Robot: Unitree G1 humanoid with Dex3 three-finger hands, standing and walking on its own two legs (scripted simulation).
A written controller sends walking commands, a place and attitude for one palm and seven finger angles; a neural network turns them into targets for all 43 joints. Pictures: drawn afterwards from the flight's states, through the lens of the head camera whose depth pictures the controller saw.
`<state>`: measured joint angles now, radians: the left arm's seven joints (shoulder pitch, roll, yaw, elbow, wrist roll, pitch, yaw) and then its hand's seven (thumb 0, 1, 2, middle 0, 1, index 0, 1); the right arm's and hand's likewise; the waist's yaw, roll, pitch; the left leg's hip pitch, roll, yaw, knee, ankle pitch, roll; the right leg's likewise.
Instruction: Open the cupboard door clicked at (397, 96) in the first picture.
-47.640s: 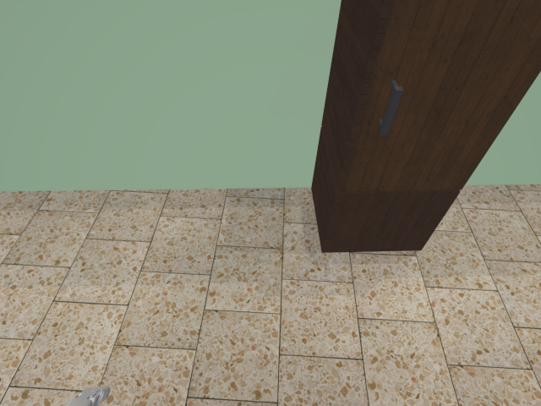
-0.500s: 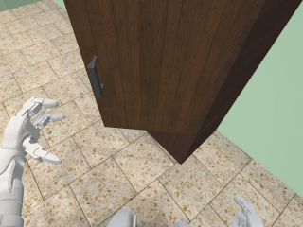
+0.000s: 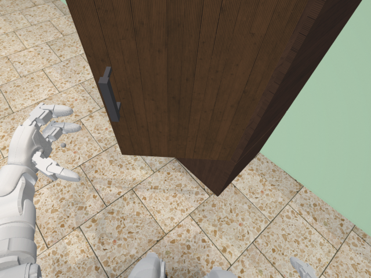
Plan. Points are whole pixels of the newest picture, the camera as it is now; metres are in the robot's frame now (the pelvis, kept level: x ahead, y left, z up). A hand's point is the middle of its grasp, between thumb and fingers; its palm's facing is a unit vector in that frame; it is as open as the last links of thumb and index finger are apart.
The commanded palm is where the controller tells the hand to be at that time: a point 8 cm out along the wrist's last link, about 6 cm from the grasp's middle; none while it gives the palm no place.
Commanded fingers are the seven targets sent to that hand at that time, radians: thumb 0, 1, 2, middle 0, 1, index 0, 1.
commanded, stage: move the hooked fingers beside the handle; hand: left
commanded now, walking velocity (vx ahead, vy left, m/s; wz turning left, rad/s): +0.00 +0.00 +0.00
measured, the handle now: (112, 95) +0.51 +0.19 +0.06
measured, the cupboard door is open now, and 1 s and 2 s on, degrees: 43 43 43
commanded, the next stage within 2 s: slide the fingers in behind the handle in 1.60 s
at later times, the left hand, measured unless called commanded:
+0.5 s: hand (75, 125) +0.42 +0.26 +0.05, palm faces +0.02 -1.00 -0.02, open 14.0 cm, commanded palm +0.40 +0.30 +0.06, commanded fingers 0.00 -0.50 0.30 -0.30 -1.20 -0.30 -1.20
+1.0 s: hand (76, 116) +0.45 +0.26 +0.05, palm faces +0.01 -1.00 -0.02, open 14.0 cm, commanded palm +0.42 +0.30 +0.06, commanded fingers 0.00 -0.50 0.30 -0.30 -1.20 -0.30 -1.20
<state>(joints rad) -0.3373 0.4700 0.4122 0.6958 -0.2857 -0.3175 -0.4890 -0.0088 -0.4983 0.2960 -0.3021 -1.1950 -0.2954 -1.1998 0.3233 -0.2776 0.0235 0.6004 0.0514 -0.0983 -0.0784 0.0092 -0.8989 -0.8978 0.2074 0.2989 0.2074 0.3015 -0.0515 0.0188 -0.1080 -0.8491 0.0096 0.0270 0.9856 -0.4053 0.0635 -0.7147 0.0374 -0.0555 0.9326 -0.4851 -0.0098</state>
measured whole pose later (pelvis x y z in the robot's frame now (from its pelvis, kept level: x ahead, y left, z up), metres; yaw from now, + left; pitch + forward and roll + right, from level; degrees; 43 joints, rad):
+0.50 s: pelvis +0.00 +0.00 -0.01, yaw -1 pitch +18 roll -4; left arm -0.57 0.52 0.42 0.94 -0.21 -0.35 -0.42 -0.01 -0.50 0.30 -0.30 -1.20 -0.30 -1.20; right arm 0.34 -0.28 0.03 0.61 0.04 -0.02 -0.06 0.01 -0.90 -0.90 0.21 0.30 0.21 0.30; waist -0.09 0.01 -0.10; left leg -0.92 0.01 0.03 1.02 -0.41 0.07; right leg -0.78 0.04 -0.05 0.96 -0.49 -0.01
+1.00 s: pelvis +0.00 +0.00 -0.01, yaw -2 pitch +20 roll -4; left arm -0.68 0.62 0.48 1.08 -0.19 -0.37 -0.47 -0.01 -0.50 0.30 -0.30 -1.19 -0.30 -1.20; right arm 0.37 -0.28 0.04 0.61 0.04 0.05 -0.05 0.00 -0.90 -0.90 0.21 0.30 0.21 0.30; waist -0.12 0.01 -0.12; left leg -0.98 0.04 0.03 1.06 -0.43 0.06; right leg -0.85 0.06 -0.05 1.00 -0.50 -0.02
